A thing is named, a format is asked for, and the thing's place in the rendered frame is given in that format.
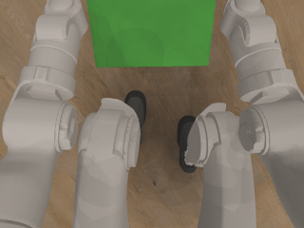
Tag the right robot foot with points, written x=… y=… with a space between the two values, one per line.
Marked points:
x=184 y=127

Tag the carton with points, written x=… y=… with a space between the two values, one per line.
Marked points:
x=151 y=33

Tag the robot left thigh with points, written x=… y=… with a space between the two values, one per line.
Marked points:
x=102 y=170

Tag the left robot upper arm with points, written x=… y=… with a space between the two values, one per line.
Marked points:
x=36 y=132

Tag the right robot upper arm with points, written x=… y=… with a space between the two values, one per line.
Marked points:
x=275 y=132

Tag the robot left forearm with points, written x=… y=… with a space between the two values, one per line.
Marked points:
x=54 y=54

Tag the robot right forearm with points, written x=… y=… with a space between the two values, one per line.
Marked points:
x=257 y=55

